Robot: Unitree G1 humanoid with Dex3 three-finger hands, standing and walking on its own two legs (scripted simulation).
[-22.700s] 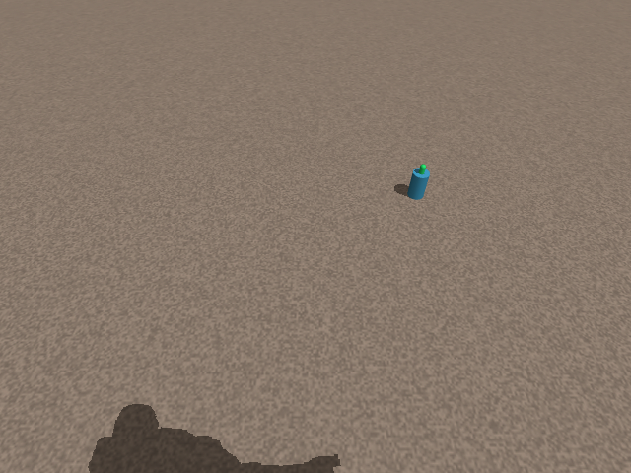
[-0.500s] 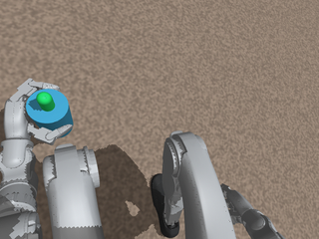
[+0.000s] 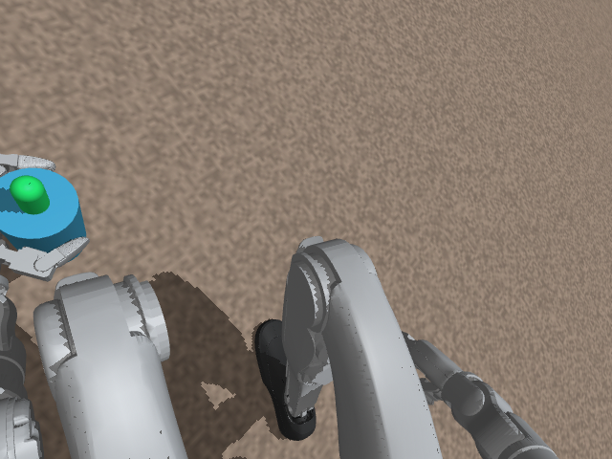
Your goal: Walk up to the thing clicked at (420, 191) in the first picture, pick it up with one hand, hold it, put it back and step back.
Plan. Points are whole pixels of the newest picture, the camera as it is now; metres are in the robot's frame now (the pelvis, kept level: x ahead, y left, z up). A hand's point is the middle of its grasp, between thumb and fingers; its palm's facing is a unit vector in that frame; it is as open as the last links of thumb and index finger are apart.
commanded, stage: lower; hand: left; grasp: from the side
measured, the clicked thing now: (41, 215) +0.41 +0.23 -0.15
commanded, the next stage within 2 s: loosen in 0.58 s
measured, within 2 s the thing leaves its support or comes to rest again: rests again in 0.94 s
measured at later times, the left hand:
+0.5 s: hand (39, 225) +0.40 +0.23 -0.18, palm faces +0.13 -0.99 +0.01, open 10.8 cm
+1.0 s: hand (40, 224) +0.40 +0.23 -0.17, palm faces +0.12 -0.99 +0.03, open 11.0 cm
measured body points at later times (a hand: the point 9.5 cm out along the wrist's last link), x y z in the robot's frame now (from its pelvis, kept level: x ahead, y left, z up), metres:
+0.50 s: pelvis -0.01 +0.01 +0.00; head +0.22 +0.18 +0.34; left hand +0.39 +0.28 -0.17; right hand +0.17 -0.24 -0.05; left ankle +0.08 +0.14 -0.26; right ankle +0.12 -0.12 -0.26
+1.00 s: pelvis -0.01 +0.01 -0.01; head +0.21 +0.20 +0.33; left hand +0.39 +0.28 -0.17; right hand +0.17 -0.23 -0.04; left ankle +0.08 +0.14 -0.26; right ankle +0.12 -0.12 -0.26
